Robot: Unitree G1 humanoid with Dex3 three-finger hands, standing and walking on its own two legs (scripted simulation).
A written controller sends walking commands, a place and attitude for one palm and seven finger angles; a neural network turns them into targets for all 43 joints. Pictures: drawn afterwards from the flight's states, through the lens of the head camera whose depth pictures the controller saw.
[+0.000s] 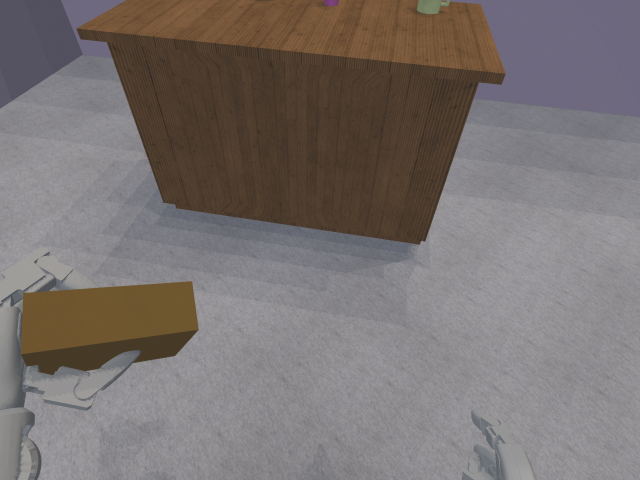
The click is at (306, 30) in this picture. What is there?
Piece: table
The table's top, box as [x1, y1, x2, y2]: [76, 0, 505, 84]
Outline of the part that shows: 76,28 80,38 82,39 501,84 505,74 480,4 450,2 447,7 440,6 440,10 436,14 424,14 416,10 417,0 339,0 336,6 327,6 323,3 323,0 126,0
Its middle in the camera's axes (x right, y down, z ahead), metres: -0.07 -0.74 +1.30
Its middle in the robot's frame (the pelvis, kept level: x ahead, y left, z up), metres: +1.46 +0.14 +0.03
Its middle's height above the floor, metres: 0.80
